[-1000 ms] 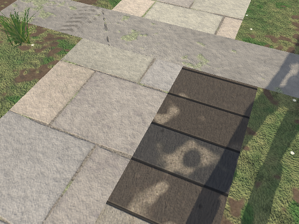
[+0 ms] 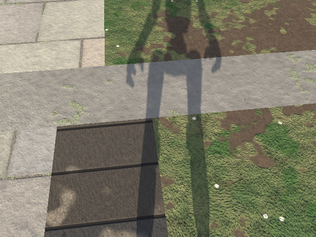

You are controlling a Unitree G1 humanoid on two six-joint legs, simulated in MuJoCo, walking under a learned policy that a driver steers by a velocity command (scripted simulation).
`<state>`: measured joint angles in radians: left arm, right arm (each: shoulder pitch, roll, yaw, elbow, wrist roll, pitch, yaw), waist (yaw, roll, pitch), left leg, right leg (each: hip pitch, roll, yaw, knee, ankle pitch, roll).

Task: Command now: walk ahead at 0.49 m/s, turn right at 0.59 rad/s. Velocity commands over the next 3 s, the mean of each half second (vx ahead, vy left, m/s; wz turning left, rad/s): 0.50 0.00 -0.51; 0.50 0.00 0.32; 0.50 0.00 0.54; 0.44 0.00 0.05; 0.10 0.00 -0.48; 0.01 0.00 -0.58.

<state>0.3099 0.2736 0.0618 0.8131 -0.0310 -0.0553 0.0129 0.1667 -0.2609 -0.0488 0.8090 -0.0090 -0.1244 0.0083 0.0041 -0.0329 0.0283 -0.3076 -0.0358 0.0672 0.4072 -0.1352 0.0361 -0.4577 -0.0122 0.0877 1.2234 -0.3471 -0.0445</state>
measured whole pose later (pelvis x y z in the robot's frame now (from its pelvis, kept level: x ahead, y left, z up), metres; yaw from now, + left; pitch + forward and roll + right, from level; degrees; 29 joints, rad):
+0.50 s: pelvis +0.26 -0.10 -0.01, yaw -14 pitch +2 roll +1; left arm 0.19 0.26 0.06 0.66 -0.01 -0.06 -0.04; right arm 0.24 -0.30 -0.04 0.85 0.03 -0.10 0.01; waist -0.02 0.02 0.05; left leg -0.41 0.08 0.00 1.24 -0.39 0.02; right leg -0.41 0.04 -0.06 0.57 -0.20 -0.08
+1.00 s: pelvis +0.55 -0.11 -0.03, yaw -1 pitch +3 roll +0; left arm 0.33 0.27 0.06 0.83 0.00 -0.06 0.03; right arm 0.10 -0.26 -0.06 0.70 0.02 -0.06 0.06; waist 0.02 0.02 0.04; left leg -0.53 -0.05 0.07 0.64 -0.16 0.11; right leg -0.07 -0.04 -0.15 0.85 -0.48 0.00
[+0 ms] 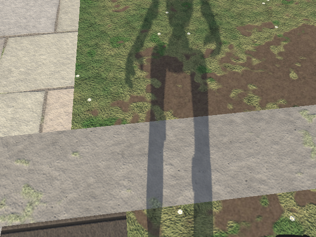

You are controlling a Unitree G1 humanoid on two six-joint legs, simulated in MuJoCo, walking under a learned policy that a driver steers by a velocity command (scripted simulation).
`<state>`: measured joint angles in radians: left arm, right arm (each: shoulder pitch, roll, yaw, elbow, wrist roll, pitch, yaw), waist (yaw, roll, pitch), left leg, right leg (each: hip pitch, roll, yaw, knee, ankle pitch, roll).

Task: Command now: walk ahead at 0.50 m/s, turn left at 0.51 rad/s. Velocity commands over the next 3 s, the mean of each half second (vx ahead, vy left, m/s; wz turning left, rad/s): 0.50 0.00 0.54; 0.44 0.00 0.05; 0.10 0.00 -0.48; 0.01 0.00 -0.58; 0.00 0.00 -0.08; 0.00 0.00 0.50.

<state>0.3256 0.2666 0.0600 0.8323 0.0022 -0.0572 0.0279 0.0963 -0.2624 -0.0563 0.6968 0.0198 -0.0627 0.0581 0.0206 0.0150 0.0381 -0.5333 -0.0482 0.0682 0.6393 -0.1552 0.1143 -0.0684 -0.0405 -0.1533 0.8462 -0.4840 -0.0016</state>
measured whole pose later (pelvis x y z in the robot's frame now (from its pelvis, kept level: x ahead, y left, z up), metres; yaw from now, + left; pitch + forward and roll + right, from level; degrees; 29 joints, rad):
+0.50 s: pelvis +0.29 -0.03 +0.01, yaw +17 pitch +3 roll -1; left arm 0.12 0.26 0.05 0.67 0.01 -0.13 -0.02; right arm 0.34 -0.29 -0.06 0.73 0.03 -0.04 -0.01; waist -0.04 0.03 -0.01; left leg -0.28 -0.09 -0.19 1.02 -0.50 0.04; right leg -0.44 0.04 0.01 0.55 -0.16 -0.02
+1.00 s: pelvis +0.50 +0.09 +0.02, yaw +16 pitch +3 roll -1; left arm 0.38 0.29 0.04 0.84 -0.02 -0.05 0.01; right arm 0.04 -0.24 -0.03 0.61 -0.02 -0.08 0.02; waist 0.07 -0.01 0.03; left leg -0.45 0.02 0.03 0.55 -0.15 0.03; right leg -0.31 0.01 0.07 1.03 -0.56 0.04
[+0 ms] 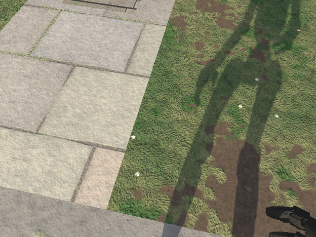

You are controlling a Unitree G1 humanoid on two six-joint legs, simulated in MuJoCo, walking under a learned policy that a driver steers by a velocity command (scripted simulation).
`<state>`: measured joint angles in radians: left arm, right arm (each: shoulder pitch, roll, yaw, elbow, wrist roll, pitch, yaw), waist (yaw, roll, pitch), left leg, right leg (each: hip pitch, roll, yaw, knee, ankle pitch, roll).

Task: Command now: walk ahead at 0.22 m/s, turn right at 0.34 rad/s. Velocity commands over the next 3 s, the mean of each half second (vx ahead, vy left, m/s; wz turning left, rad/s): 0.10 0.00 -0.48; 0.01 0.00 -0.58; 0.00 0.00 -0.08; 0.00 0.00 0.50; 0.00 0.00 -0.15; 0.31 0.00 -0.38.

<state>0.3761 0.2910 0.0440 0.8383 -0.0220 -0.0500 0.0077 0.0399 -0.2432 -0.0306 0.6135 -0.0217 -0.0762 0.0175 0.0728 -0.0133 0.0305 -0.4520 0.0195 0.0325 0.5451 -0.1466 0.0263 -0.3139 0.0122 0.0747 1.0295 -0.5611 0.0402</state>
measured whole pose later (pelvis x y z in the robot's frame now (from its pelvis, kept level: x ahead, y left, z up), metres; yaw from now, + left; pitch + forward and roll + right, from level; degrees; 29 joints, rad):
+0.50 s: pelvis +0.07 -0.04 +0.01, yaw -17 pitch +3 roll +2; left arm 0.17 0.30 0.07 0.63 0.00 0.02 0.00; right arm 0.10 -0.32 -0.08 0.77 0.00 0.01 -0.02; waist 0.00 0.03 0.05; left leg -0.49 0.03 0.03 1.08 -0.50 -0.06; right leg -0.36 0.01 0.01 0.54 -0.22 -0.05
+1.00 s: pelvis +0.08 -0.01 +0.01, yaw -35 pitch +2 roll +0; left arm 0.20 0.36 0.11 0.62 -0.02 0.06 0.02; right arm 0.15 -0.26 -0.07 0.74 -0.01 0.00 -0.03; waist 0.00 -0.05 0.03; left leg -0.25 0.01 0.02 0.46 -0.24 0.02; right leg -0.55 0.08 0.11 1.14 -0.42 0.06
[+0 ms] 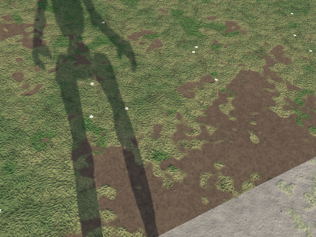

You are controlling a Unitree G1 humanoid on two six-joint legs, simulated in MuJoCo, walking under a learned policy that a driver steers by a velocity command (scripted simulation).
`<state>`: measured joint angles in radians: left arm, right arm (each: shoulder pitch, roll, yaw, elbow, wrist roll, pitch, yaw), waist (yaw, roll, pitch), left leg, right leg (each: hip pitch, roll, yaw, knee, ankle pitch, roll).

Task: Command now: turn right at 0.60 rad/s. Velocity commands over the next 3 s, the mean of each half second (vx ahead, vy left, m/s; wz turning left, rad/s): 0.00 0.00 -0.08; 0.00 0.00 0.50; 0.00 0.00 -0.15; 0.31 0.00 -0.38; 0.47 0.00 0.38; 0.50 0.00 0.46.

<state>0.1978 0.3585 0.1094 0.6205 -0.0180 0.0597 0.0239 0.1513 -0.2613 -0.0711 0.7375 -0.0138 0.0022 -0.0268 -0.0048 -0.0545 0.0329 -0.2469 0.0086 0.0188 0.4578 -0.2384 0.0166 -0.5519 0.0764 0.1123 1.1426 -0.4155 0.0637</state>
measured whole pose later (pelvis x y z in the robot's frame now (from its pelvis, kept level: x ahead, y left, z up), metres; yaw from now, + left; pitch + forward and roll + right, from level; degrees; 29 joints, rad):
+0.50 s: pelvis -0.01 -0.04 +0.00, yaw +1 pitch +0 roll -1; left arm 0.11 0.23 0.04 0.66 0.02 0.01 0.03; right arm 0.23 -0.32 -0.08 0.79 0.02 0.06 -0.02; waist -0.03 0.02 0.04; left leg -0.43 0.04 0.01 1.00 -0.50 -0.08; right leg -0.22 -0.02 -0.09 0.47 -0.26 -0.02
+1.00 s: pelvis -0.03 +0.01 +0.01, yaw +18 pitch +2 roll -3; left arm 0.10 0.32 0.10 0.73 0.00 0.02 0.05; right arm 0.20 -0.30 -0.06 0.63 0.01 0.02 -0.03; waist -0.01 -0.02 0.05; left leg -0.26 -0.07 -0.11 0.43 -0.19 0.08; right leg -0.49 0.00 0.10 0.92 -0.32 0.10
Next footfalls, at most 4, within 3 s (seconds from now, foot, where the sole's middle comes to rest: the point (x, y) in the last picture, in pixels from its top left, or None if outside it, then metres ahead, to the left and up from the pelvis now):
0.24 right None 0.02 -0.16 -0.78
0.66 left None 0.00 0.08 -0.78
1.18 right None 0.08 -0.13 -0.78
1.74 right None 0.08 -0.17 -0.78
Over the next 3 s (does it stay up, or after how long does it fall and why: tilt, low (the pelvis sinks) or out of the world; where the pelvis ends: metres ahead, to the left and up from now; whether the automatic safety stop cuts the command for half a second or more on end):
stays up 0.70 -0.06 0.01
